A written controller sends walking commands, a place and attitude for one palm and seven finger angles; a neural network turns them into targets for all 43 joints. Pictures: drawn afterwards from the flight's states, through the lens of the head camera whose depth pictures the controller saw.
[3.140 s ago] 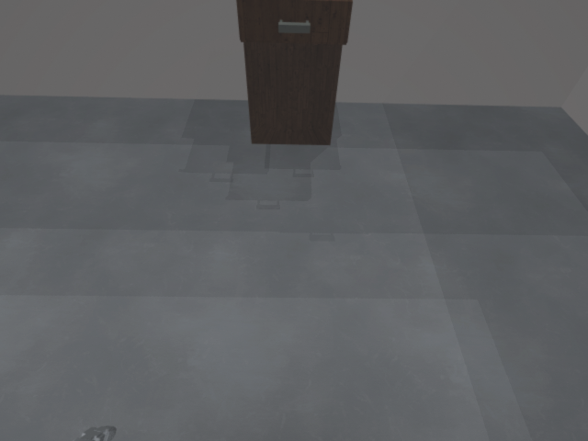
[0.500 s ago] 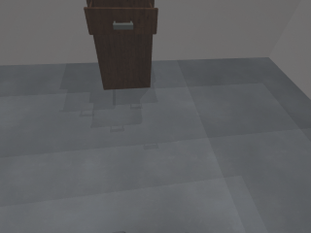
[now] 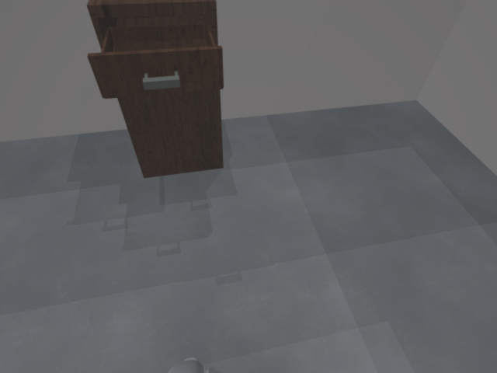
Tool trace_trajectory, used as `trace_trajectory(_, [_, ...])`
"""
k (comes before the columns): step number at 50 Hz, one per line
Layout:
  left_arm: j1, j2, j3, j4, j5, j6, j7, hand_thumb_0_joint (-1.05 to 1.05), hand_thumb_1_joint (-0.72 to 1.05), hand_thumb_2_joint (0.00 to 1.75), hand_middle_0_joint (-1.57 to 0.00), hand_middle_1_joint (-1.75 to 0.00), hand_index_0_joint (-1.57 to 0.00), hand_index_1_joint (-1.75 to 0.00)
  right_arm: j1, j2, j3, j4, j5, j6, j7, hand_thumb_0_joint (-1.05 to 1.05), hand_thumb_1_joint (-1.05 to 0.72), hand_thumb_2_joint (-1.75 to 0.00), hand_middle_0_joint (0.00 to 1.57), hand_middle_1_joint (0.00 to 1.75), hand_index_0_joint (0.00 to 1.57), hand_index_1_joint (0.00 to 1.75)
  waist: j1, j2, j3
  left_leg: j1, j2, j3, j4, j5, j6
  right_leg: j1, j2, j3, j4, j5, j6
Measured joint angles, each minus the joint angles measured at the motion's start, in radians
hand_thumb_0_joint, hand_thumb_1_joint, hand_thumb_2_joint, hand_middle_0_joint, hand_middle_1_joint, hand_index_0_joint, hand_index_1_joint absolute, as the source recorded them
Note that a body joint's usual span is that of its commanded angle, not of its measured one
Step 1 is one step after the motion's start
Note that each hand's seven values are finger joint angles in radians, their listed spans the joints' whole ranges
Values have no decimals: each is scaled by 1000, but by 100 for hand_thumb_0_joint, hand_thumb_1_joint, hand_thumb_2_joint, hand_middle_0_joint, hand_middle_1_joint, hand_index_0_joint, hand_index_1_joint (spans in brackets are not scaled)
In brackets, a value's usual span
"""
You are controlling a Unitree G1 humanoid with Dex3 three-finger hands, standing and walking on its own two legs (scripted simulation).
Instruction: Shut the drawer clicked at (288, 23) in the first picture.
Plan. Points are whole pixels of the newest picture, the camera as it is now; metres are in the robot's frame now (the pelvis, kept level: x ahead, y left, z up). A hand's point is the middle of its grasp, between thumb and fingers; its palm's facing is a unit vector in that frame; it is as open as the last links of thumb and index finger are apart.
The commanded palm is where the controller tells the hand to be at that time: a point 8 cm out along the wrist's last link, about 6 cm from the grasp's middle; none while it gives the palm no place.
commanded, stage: walk to a spot facing it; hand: left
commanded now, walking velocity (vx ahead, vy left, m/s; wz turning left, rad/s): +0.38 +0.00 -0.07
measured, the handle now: (161, 78) +0.93 +0.34 -0.01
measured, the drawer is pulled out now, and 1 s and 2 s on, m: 0.30 0.30 0.30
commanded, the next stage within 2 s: turn to face it in 0.70 s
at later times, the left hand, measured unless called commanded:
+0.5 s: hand (158, 290) +0.31 +0.21 -0.17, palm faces -0.10 -0.98 -0.18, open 7.4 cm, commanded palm none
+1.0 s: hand (198, 240) +0.45 +0.15 -0.18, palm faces -0.06 -0.98 -0.16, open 7.3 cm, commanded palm none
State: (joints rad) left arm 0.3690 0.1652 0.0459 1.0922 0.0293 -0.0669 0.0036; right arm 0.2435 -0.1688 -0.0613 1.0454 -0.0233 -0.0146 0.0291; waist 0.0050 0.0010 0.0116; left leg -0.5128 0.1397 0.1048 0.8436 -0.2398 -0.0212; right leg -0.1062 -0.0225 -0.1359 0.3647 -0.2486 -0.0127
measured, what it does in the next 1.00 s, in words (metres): walks ahead: left foot, then right foot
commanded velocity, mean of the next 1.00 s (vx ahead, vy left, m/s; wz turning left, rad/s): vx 0.25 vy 0.00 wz -0.02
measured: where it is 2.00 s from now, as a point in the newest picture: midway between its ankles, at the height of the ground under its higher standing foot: (257, 324)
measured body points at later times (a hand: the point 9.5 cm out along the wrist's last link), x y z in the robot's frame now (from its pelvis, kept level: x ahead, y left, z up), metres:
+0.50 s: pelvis +0.21 +0.04 +0.00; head +0.22 +0.04 +0.45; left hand +0.31 +0.27 -0.15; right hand +0.13 -0.17 -0.16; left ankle +0.15 +0.14 -0.74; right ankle +0.31 -0.11 -0.70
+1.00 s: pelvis +0.39 -0.02 -0.01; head +0.40 +0.00 +0.44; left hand +0.45 +0.21 -0.17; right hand +0.42 -0.26 -0.15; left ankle +0.49 +0.08 -0.72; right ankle +0.36 -0.11 -0.74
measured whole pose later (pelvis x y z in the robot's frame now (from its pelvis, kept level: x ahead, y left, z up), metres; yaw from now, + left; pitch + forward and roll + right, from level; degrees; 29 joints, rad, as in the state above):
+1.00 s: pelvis +0.39 -0.02 -0.01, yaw -6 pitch -2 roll -2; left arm 0.24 0.17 0.04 1.07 0.02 -0.05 0.01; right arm 0.20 -0.17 -0.05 1.03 -0.02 0.00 0.00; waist -0.01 0.01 0.03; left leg -0.47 0.11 0.11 0.76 -0.26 -0.03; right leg -0.13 0.00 -0.23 0.42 -0.27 -0.04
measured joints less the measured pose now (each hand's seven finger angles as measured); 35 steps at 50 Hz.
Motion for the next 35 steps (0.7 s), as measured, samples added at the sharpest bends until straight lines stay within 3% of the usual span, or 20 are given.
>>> trace_trajectory(4, [40, -2, 1, 33, -1, 7, -5, 0, 91, 90, -20, -30, -20, -30, -49, -4, 5, -22, 2, -13, 5, 1, -91, -90, 20, 30, 19, 30, 32, -11, 19, 58, -10, 17, -181, 13, 10, 52, -12, 2, 20, -64, 34])
trace_trajectory(6, [69, -7, 3, 44, -4, 14, -8, 1, 91, 90, -20, -30, -20, -30, -62, -11, 10, -35, 0, -32, 2, 1, -91, -90, 20, 30, 20, 30, 40, -12, 22, 126, -22, 35, -275, 17, 22, 48, -25, 13, 104, -133, 47])
trace_trajectory(10, [47, -1, 10, 67, -6, 49, -14, 1, 91, 90, -20, -30, -20, -30, -78, 10, 16, -44, -6, -61, -21, 0, -91, -90, 20, 30, 20, 30, 31, -39, 44, 165, -36, 83, -209, -14, 63, -164, -41, 84, 631, -210, 0])
trace_trajectory(13, [-3, 10, 20, 53, 1, 56, -21, 1, 91, 90, -20, -30, -19, -30, -38, 26, 7, -33, 2, -70, -47, -1, -93, -90, 20, 30, 20, 30, 18, -45, 36, 252, -54, 107, -297, -11, 57, -309, -57, 79, 801, -107, -4])
trace_trajectory(20, [-125, 17, 30, -37, 4, 64, -26, 1, 91, 90, -20, -30, -19, -30, 84, 23, 14, 40, 3, -63, -48, -1, -94, -90, 20, 30, 20, 30, 11, -41, 12, 424, -88, 156, -485, -4, 52, -471, -99, 68, 663, 66, 21])
trace_trajectory(26, [-217, 23, 27, -70, 2, 73, -31, 1, 91, 90, -19, -30, -19, -30, 167, 41, 20, 81, -4, -52, -42, 0, -92, -90, 20, 30, 20, 30, -31, -24, 40, 532, -84, 200, -516, -70, 12, -448, -95, 38, 405, 97, 8])
trace_trajectory(30, [-259, 24, 22, -92, 2, 59, -35, 1, 91, 90, -19, -30, -19, -30, 211, 44, 21, 104, -9, -37, -37, 0, -91, -90, 20, 30, 20, 30, -59, 1, 65, 568, -41, 224, -430, -172, -33, -364, -57, 5, 271, 59, -27])
trace_trajectory(32, [-267, 32, 22, -106, 4, 27, -34, 1, 91, 90, -20, -30, -19, -30, 230, 53, 24, 117, -1, -27, -32, 0, -91, -90, 20, 30, 20, 30, -52, -2, 69, 506, 3, 207, -223, -234, -27, -322, -38, -7, 242, 100, -56])
trace_trajectory(35, [-264, 20, 16, -108, -12, 3, -21, 0, 91, 90, -20, -30, -19, -30, 178, 42, 22, 118, 10, -1, -30, 1, -91, -90, 20, 30, 20, 30, -46, 14, 97, 289, 2, 38, 252, -244, 4, -303, -8, -13, 305, 26, -72])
